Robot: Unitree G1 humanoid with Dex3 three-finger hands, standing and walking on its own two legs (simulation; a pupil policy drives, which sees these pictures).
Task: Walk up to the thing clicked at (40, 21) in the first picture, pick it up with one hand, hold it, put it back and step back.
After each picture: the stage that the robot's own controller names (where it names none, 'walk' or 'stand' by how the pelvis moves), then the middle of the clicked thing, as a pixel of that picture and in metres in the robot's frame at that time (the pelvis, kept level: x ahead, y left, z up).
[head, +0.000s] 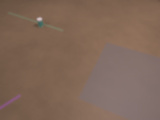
stand; (40, 22) +1.82 +0.55 -0.72
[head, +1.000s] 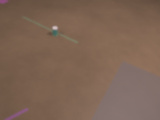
walk; (55, 31) +1.71 +0.23 -0.69
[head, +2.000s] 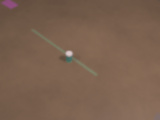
walk; (69, 57) +1.09 +0.08 -0.71
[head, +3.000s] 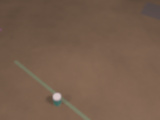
walk; (57, 99) +0.66 +0.16 -0.71
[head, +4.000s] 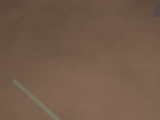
stand; out of the picture +0.44 +0.19 -0.70
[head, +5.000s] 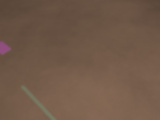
stand; out of the picture +0.38 +0.17 -0.72
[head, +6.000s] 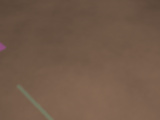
stand; out of the picture +0.37 +0.17 -0.72
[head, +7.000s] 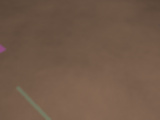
stand; out of the picture +0.36 +0.18 -0.73
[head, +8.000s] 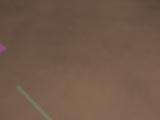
stand; out of the picture +0.36 +0.17 -0.73
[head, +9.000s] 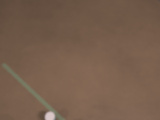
go down; (50, 118) +0.38 +0.18 -0.68
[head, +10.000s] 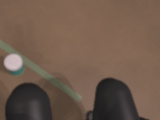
go down; (15, 65) +0.43 +0.23 -0.28
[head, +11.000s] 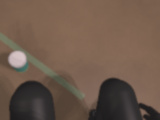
close in; (19, 62) +0.43 +0.24 -0.29
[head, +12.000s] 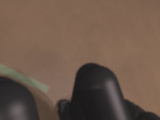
close in; out of the picture +0.41 +0.27 -0.22
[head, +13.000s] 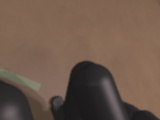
close; out of the picture +0.41 +0.28 -0.22
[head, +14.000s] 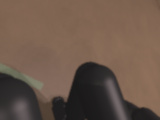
lift; out of the picture +0.38 +0.26 -0.23
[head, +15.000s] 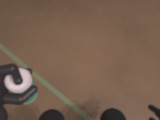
lift; (23, 87) +0.32 +0.19 -0.01
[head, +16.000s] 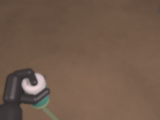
hold; (36, 92) +0.32 +0.16 +0.02
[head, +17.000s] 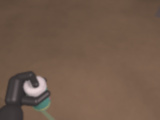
hold; (38, 94) +0.32 +0.17 +0.00
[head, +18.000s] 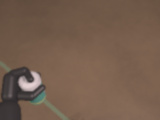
crouch; (33, 89) +0.35 +0.17 -0.05
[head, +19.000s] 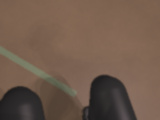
lower; out of the picture +0.47 +0.26 -0.10
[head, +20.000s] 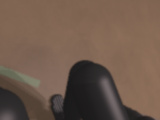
lower; out of the picture +0.42 +0.30 -0.22
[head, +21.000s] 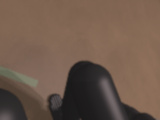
lower; out of the picture +0.43 +0.30 -0.22
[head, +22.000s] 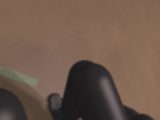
lower; out of the picture +0.43 +0.30 -0.23
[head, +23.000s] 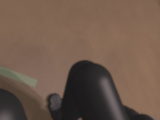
lower; out of the picture +0.43 +0.30 -0.23
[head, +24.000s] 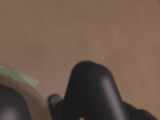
open; out of the picture +0.42 +0.28 -0.23
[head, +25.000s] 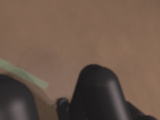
stand; out of the picture +0.42 +0.27 -0.23
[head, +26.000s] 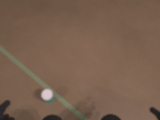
walk; (48, 96) +0.42 +0.19 -0.54
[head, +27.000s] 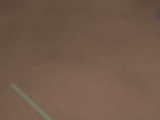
stand; out of the picture +0.39 +0.18 -0.66
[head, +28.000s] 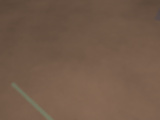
stand; out of the picture +0.40 +0.17 -0.67
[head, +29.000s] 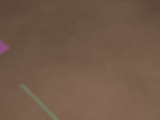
stand; out of the picture +0.41 +0.16 -0.72
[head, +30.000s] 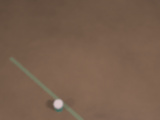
walk; (58, 106) +0.47 +0.13 -0.71
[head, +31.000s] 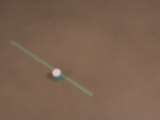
walk; (57, 75) +0.71 +0.22 -0.69
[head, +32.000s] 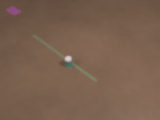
stand; (68, 62) +1.03 +0.16 -0.70
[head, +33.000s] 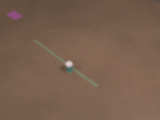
stand; (69, 67) +1.01 +0.15 -0.72
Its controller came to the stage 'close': yes
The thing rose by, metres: 0.71
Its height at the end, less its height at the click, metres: +0.00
